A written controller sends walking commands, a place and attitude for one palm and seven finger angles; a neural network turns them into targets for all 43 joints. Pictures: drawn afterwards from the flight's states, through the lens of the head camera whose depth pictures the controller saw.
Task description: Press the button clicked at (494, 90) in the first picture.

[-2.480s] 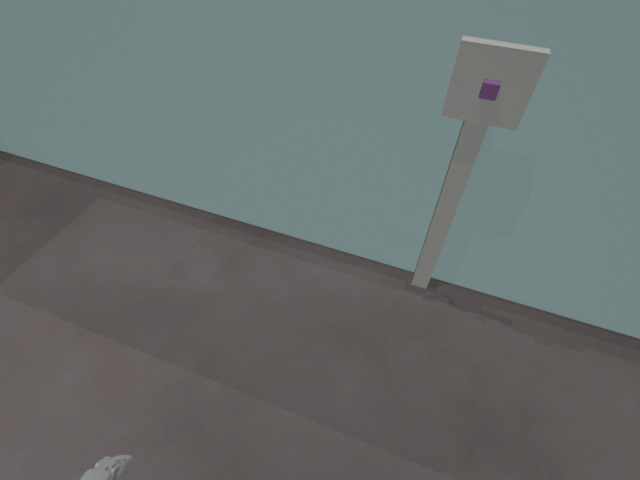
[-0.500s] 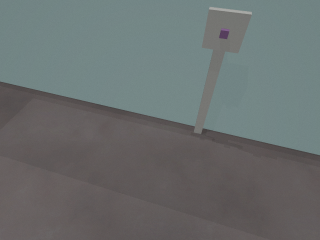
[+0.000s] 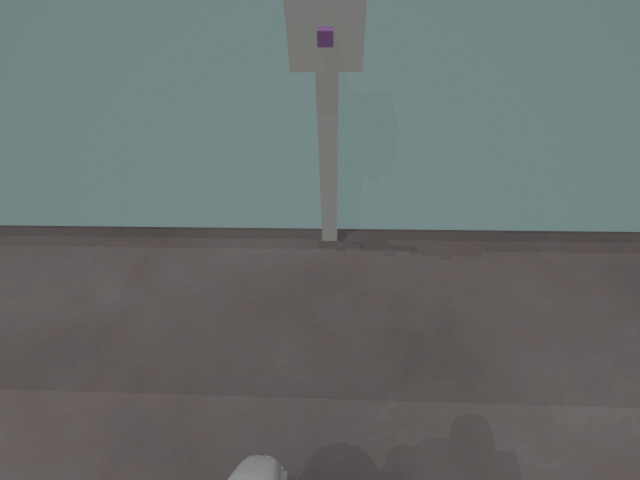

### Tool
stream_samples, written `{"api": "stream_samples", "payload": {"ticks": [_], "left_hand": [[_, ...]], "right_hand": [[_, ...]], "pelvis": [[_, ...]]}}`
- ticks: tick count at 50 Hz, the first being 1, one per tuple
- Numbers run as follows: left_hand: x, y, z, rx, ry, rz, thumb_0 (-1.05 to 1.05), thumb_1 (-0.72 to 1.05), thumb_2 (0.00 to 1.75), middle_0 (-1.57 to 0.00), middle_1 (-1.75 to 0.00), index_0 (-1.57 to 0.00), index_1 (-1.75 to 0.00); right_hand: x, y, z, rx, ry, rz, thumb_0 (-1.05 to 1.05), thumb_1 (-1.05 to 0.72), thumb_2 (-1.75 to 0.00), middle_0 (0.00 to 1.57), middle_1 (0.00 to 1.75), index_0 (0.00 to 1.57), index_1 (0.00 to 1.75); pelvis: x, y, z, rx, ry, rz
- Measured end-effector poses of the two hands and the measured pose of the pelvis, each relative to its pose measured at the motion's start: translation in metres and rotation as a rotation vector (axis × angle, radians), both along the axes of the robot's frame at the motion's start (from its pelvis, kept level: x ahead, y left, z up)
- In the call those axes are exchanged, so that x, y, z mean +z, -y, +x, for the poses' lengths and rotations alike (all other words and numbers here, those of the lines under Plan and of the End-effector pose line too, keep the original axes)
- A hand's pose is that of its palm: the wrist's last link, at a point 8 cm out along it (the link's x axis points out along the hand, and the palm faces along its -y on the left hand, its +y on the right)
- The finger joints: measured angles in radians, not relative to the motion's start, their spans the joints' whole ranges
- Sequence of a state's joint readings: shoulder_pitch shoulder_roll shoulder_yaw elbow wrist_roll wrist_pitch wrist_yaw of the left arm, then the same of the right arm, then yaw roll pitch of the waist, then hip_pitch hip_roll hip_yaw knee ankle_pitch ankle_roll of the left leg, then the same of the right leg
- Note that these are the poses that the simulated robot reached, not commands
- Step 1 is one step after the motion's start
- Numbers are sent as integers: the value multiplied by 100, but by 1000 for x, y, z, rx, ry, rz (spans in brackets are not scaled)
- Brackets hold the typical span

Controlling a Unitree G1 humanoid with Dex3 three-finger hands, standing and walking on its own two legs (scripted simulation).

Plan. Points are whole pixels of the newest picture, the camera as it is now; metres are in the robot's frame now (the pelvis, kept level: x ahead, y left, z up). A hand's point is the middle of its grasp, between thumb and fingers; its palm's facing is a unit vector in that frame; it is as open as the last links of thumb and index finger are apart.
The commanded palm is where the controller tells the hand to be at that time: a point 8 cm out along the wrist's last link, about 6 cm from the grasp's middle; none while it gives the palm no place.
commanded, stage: walk to a spot facing it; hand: left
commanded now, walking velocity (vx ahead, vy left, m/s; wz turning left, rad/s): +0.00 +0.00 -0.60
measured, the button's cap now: (325, 36) +0.99 +0.08 +0.05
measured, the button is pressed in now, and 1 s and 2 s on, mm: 0 0 0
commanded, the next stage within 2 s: turn to face it in 1.62 s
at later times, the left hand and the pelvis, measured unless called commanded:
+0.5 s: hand out of the picture +0.11 +0.28 -0.17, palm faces -0.25 -0.94 -0.23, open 7.4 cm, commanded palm none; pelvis -0.01 +0.08 +0.00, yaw -19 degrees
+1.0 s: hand (261, 438) +0.19 +0.12 -0.16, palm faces -0.57 -0.79 -0.24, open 7.4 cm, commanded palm none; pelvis +0.03 -0.01 +0.00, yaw -37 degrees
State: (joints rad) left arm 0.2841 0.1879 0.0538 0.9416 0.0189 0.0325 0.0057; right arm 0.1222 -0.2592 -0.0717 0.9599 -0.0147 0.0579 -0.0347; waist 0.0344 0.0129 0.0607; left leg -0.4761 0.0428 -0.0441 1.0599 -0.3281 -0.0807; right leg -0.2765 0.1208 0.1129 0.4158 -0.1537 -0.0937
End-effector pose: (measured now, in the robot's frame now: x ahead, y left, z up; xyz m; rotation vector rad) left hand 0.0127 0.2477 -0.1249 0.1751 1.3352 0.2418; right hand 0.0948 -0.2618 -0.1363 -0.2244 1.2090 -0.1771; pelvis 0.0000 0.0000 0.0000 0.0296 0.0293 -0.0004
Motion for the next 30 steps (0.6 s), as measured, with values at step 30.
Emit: {"api": "stream_samples", "payload": {"ticks": [30], "left_hand": [[-20, -49, 130, -453, 45, -69, 1, 91, 89, -19, -29, -19, -30]], "right_hand": [[18, -95, -164, -432, -24, -27, 1, -90, -90, 20, 30, 20, 30]], "pelvis": [[-2, -76, -13, -400, 15, -65]]}}
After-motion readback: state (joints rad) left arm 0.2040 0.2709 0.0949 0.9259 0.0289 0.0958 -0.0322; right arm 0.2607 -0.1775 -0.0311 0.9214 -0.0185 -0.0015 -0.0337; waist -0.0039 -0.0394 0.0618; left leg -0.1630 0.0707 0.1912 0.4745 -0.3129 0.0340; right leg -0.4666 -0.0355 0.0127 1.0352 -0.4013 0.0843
